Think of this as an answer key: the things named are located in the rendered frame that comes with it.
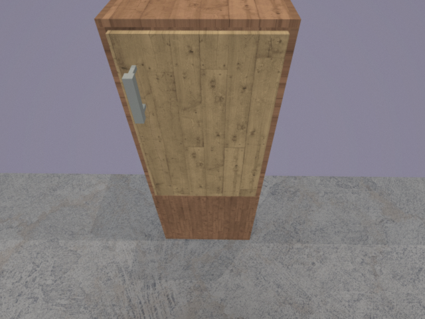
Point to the handle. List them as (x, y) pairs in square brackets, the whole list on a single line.
[(133, 96)]

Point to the cupboard door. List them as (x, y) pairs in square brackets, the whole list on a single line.
[(209, 97)]

